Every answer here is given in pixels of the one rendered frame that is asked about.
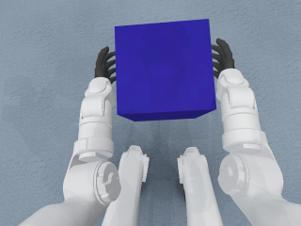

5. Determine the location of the robot right forearm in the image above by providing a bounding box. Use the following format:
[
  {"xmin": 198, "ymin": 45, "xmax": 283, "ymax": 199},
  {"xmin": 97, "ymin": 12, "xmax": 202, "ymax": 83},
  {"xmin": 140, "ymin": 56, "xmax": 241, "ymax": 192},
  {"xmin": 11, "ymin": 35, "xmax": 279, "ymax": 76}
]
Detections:
[{"xmin": 215, "ymin": 68, "xmax": 284, "ymax": 183}]

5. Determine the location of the right robot thigh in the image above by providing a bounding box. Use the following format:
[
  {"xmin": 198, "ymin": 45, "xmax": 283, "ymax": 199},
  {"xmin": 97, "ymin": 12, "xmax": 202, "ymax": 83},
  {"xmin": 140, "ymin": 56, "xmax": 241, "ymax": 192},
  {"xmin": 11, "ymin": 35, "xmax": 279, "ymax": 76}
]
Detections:
[{"xmin": 177, "ymin": 152, "xmax": 224, "ymax": 226}]

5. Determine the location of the robot right upper arm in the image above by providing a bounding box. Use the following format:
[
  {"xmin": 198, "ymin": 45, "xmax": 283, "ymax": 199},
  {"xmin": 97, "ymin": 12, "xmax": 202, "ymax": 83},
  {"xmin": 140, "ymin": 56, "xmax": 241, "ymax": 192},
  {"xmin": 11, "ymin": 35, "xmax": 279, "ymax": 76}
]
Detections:
[{"xmin": 217, "ymin": 153, "xmax": 301, "ymax": 226}]

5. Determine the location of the left robot shin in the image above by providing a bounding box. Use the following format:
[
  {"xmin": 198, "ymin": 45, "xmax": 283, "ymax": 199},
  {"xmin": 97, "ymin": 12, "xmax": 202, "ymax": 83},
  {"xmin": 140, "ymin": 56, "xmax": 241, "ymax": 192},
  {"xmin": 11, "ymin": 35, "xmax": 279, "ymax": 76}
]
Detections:
[{"xmin": 119, "ymin": 145, "xmax": 143, "ymax": 164}]

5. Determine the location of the robot right hand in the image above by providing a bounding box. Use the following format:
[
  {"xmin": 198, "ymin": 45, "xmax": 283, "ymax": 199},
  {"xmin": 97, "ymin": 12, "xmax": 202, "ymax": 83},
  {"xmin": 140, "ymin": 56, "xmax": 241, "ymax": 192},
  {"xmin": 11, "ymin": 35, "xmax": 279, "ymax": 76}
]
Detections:
[{"xmin": 211, "ymin": 38, "xmax": 235, "ymax": 79}]

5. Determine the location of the robot left hand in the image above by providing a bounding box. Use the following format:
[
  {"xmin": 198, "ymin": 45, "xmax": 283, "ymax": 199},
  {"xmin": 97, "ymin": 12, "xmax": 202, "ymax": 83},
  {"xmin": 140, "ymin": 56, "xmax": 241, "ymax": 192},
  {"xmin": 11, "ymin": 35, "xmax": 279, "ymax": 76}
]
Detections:
[{"xmin": 94, "ymin": 46, "xmax": 117, "ymax": 84}]

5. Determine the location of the robot left upper arm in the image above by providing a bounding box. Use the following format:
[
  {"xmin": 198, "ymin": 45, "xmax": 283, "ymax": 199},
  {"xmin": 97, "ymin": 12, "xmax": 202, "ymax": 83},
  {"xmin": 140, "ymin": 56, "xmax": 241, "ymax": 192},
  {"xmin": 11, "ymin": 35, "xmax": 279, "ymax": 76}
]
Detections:
[{"xmin": 18, "ymin": 160, "xmax": 121, "ymax": 226}]

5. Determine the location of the carton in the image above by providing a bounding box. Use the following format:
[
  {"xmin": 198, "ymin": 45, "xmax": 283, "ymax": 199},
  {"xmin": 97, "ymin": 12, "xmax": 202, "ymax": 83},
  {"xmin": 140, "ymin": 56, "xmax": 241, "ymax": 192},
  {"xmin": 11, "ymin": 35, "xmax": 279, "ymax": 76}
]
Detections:
[{"xmin": 115, "ymin": 19, "xmax": 216, "ymax": 121}]

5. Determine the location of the robot left forearm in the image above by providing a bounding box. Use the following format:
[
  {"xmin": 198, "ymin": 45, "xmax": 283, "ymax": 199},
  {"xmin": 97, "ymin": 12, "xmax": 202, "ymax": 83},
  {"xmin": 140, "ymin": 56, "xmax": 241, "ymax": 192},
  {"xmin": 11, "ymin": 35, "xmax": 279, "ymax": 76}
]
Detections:
[{"xmin": 63, "ymin": 77, "xmax": 116, "ymax": 195}]

